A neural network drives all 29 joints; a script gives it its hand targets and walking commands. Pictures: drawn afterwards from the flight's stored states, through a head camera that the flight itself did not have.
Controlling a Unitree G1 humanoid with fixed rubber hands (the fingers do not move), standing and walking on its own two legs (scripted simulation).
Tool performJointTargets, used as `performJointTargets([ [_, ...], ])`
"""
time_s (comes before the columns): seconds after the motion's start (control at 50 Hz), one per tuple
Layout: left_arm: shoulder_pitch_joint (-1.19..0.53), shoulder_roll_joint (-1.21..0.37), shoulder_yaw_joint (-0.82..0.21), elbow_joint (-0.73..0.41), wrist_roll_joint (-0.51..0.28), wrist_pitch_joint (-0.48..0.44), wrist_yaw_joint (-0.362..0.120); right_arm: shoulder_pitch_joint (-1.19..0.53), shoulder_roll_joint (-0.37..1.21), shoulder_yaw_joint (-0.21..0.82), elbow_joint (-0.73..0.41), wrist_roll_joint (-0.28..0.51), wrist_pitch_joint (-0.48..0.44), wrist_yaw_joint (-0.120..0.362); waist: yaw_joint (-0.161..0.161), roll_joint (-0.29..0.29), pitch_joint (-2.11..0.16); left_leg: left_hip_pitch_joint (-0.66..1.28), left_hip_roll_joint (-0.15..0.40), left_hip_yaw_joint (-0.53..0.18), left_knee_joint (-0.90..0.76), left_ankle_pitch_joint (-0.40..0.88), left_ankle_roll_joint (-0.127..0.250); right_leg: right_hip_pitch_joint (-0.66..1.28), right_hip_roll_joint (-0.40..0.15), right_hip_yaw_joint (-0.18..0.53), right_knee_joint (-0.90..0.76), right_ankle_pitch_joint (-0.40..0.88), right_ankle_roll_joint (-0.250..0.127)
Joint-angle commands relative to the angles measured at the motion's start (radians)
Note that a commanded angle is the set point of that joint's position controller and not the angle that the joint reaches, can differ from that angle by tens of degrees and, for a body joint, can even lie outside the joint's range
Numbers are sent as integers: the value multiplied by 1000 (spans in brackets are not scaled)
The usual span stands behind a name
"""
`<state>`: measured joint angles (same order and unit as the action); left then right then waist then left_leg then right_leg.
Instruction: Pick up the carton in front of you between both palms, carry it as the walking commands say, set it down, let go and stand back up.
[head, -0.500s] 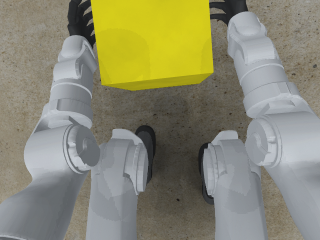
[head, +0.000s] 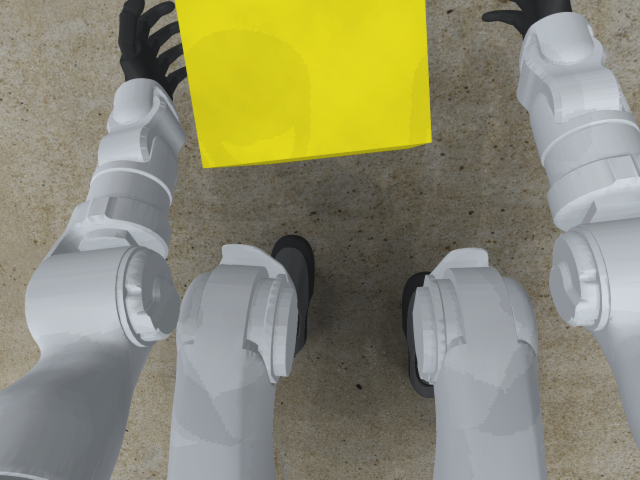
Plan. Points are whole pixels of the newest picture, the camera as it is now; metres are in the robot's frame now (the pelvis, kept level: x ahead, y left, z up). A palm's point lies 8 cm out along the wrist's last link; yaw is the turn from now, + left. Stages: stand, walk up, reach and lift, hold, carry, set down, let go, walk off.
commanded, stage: set down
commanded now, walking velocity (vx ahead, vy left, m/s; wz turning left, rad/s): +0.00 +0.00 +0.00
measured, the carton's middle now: (319, 68) +0.51 +0.05 -0.24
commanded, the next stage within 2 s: let go in 1.14 s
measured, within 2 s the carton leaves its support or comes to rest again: neither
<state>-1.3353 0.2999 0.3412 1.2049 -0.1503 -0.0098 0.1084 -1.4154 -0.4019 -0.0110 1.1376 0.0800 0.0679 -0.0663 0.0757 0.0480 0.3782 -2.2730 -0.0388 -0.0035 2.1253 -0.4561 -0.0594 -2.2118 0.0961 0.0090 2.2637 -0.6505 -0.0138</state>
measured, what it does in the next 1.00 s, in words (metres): rises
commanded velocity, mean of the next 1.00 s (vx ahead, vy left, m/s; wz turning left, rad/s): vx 0.00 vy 0.00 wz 0.00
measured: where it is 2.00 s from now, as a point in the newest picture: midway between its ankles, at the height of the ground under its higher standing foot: (357, 335)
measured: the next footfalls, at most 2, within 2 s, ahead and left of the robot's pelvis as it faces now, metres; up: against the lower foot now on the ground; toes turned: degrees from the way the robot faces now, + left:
none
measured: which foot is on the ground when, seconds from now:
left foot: down 0.00-1.00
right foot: down 0.00-1.00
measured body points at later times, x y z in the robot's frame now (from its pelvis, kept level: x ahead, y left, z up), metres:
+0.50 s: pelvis +0.01 +0.01 +0.07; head +0.34 +0.00 +0.38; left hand +0.51 +0.23 -0.06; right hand +0.58 -0.16 -0.05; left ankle +0.15 +0.13 -0.33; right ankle +0.09 -0.10 -0.33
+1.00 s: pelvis +0.03 +0.00 +0.20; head +0.33 +0.00 +0.54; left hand +0.51 +0.23 +0.10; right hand +0.58 -0.17 +0.10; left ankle +0.15 +0.13 -0.33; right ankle +0.09 -0.10 -0.33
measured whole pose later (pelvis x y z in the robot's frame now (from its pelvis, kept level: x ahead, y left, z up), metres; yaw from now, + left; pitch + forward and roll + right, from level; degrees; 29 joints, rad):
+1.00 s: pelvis +0.03 +0.00 +0.20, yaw +0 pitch +46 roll +1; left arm -0.94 0.15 0.33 0.74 -0.07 0.15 0.11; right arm -1.13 -0.35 -0.17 0.91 0.01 0.17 0.02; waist 0.10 -0.01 -0.10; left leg -1.86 -0.04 -0.03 1.43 -0.37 -0.03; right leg -1.80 0.07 0.04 1.52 -0.52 -0.01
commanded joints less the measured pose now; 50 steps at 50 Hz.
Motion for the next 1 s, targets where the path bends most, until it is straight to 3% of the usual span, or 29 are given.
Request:
performJointTargets([
  [0.0, -191, 95, -54, -108, -63, -39, -4, -341, -39, 79, -138, 99, -29, 8, 56, -193, -1077, 510, 34, 50, -32, 304, 21, 403, -83, 62, -271, 317, 37],
  [0.12, -150, 129, -57, -209, -52, -23, 11, -293, -68, 62, -170, 140, -12, 9, 85, -150, -1267, 647, 41, 61, -74, 344, 21, 465, -66, 37, -283, 316, 38],
  [0.26, -66, 97, -59, -417, -29, 50, 53, -219, -134, -59, -266, 43, 38, -18, 28, -138, -1516, 860, 0, 80, -173, 318, 23, 541, -37, -29, -359, 255, 21],
  [0.3, -52, 75, -59, -458, -16, 74, 60, -195, -131, -83, -276, 30, 56, -18, 29, -119, -1497, 877, -12, 86, -215, 290, 24, 519, -30, -37, -400, 220, 12],
  [0.46, 23, -5, -26, -436, 46, 88, 38, -112, -80, -121, -209, 2, 45, 32, 36, -113, -1306, 785, -17, 69, -338, 286, 21, 413, -24, -24, -517, 216, 10],
  [0.66, 95, 10, 0, -535, 64, 128, 29, -71, -87, -140, -310, -33, 77, 57, 49, -162, -1488, 916, -33, 88, -510, 325, 21, 632, -10, -41, -679, 284, 26],
  [0.76, 144, -5, -5, -570, 58, 143, 19, -37, -76, -151, -357, -45, 92, 68, 39, -183, -1521, 954, -36, 91, -593, 367, 22, 751, -6, -41, -758, 356, 34],
  [0.98, 241, -46, -1, -567, 91, 133, -3, 47, -44, -177, -330, -75, 76, 88, 37, -159, -1446, 1104, -33, 70, -808, 426, 25, 891, -13, -17, -980, 415, 38],
])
